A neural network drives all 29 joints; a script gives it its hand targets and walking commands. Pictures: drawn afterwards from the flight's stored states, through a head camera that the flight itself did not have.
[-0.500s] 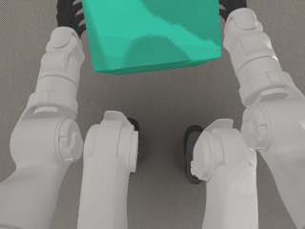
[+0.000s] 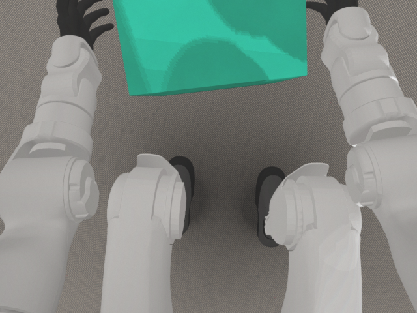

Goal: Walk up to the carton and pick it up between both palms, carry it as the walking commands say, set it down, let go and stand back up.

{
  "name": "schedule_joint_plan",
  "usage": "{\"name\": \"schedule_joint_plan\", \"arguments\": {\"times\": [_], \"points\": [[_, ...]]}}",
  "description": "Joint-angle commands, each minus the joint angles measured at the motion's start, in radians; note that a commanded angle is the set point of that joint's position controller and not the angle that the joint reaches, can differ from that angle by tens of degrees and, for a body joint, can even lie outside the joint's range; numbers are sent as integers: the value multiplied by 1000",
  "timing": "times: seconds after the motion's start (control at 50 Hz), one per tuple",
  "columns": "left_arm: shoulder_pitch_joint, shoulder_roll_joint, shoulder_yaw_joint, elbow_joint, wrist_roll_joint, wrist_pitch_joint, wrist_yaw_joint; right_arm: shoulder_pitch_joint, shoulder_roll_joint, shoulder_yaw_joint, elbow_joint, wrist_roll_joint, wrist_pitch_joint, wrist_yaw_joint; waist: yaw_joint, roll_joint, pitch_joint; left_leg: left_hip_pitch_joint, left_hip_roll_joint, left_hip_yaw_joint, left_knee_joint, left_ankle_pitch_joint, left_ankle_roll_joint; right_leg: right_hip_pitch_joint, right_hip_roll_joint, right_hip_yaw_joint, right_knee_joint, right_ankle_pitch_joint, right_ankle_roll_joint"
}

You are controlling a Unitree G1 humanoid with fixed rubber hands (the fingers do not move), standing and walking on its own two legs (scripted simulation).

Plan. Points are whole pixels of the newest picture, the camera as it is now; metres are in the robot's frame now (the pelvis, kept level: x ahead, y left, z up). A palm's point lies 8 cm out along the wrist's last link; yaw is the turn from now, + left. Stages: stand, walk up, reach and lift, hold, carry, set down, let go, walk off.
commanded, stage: set down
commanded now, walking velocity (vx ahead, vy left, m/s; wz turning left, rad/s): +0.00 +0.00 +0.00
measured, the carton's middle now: (212, 43) +0.50 +0.04 -0.25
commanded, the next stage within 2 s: let go in 1.52 s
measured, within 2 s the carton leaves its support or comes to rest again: neither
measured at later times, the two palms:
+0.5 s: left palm (23, 11) +0.50 +0.26 -0.09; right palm out of the picture +0.56 -0.15 -0.09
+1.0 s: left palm out of the picture +0.50 +0.27 +0.07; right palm out of the picture +0.56 -0.17 +0.06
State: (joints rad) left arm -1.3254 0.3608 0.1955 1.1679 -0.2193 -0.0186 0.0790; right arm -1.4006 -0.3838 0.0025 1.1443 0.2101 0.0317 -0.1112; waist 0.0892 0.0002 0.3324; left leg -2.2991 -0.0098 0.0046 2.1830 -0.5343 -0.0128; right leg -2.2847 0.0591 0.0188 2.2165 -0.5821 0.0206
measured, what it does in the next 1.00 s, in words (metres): rises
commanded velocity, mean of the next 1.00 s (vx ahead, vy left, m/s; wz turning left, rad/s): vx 0.00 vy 0.00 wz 0.00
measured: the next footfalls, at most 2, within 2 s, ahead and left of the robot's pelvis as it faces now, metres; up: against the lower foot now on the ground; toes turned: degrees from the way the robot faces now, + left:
none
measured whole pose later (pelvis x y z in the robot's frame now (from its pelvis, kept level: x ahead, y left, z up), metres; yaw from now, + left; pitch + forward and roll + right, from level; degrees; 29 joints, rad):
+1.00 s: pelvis +0.02 +0.00 +0.16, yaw +1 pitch +47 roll +0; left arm -1.02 0.34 0.31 0.77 -0.14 0.17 -0.02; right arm -1.14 -0.37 -0.19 0.84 0.08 0.21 -0.02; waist 0.08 -0.02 -0.07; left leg -1.99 -0.03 -0.02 1.62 -0.46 -0.01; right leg -1.96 0.04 0.01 1.65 -0.51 0.01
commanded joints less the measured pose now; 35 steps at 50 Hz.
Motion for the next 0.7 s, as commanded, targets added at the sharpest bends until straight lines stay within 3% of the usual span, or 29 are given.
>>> {"name": "schedule_joint_plan", "arguments": {"times": [0.0, 0.12, 0.28, 0.44, 0.68], "points": [[-178, 154, -4, -94, -17, -15, -7, -236, -109, -11, -97, 9, -16, 7, 46, -96, -1111, 527, 14, 13, -149, 320, -22, 522, -28, -11, -155, 262, 12], [-170, 179, -15, -145, -37, -6, -11, -233, -140, -14, -129, 22, -9, 17, 53, -92, -1175, 592, 19, 9, -146, 337, -21, 530, -32, -23, -144, 251, 11], [-121, 190, 5, -324, -31, 47, 6, -202, -172, -54, -284, 5, 35, 6, 43, -64, -1436, 783, -4, 34, -183, 385, -26, 608, -13, -64, -184, 256, 0], [-36, 139, 51, -357, 20, 92, -10, -102, -134, -123, -262, -56, 73, 27, 12, -26, -1317, 721, -22, 44, -286, 329, -33, 545, -5, -73, -287, 212, -10], [16, 140, 110, -430, 57, 141, -50, -69, -113, -166, -345, -104, 121, 57, 24, -61, -1384, 741, -37, 65, -474, 305, -28, 697, 9, -65, -491, 217, -9]]}}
